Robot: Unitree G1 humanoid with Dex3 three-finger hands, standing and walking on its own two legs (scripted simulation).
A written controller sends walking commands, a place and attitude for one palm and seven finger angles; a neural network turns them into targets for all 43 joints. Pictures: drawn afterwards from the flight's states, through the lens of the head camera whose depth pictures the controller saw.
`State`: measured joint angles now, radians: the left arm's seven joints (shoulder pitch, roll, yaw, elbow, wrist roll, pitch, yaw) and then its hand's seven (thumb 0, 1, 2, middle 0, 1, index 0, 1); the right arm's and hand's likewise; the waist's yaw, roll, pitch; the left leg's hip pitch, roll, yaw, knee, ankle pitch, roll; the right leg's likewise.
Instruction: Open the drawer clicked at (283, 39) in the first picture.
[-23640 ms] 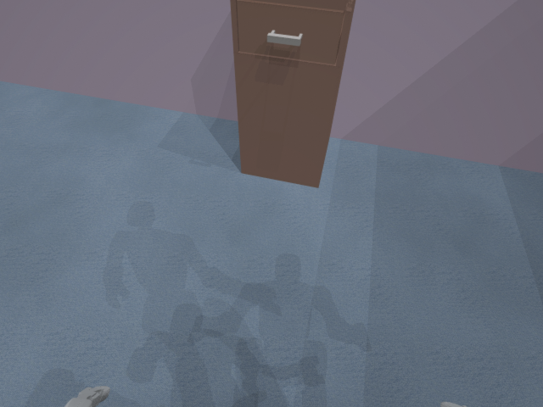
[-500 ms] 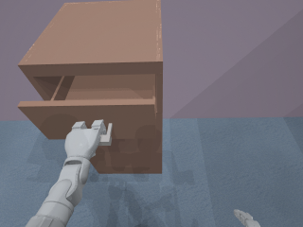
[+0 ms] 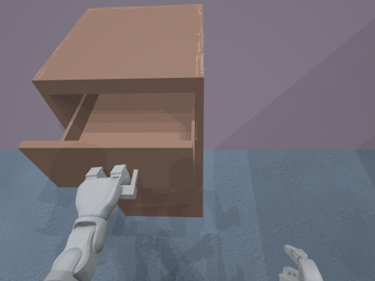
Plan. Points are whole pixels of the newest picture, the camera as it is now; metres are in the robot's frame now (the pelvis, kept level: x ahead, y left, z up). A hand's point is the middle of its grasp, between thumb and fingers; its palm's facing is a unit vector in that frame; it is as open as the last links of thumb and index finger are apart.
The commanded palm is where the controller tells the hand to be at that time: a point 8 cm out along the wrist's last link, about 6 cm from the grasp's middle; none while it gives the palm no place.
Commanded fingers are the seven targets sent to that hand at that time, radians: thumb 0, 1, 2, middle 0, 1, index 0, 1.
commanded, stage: pull the drawer open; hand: left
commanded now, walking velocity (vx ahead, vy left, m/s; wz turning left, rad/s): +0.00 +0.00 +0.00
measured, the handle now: (111, 182) +0.33 +0.20 +0.01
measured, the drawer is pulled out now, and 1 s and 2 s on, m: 0.17 0.30 0.30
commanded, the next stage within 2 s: open the thumb to release the handle in 1.26 s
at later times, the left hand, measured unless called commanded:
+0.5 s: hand (102, 233) +0.22 +0.20 -0.01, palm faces -0.03 -0.10 -0.99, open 5.7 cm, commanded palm +0.19 +0.21 +0.04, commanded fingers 0.00 0.90 0.90 -0.40 -1.35 -0.40 -1.35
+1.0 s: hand (94, 267) +0.16 +0.20 -0.01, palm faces -0.03 -0.12 -0.99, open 5.8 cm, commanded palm +0.12 +0.20 +0.04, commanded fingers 0.00 0.90 0.90 -0.40 -1.35 -0.40 -1.35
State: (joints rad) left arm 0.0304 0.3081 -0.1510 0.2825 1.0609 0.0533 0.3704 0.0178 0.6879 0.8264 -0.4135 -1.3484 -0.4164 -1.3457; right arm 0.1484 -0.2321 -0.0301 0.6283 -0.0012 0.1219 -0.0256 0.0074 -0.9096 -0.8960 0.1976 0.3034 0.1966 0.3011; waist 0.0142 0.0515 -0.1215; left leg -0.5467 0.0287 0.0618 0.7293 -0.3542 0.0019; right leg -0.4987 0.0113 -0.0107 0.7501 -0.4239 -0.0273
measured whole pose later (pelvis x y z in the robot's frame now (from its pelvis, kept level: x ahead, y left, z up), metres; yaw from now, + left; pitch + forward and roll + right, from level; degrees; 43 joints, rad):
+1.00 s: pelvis -0.01 -0.01 -0.02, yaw +0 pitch +10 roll +1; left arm 0.59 0.35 -0.12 -0.17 1.06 -0.02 0.45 0.04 0.68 0.79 -0.37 -1.36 -0.42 -1.35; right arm 0.12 -0.23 -0.01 0.53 -0.05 0.12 0.06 0.01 -0.91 -0.90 0.20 0.30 0.20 0.30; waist 0.05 0.05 -0.13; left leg -0.63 0.04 0.06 0.87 -0.41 -0.01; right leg -0.59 0.02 -0.01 0.90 -0.49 -0.04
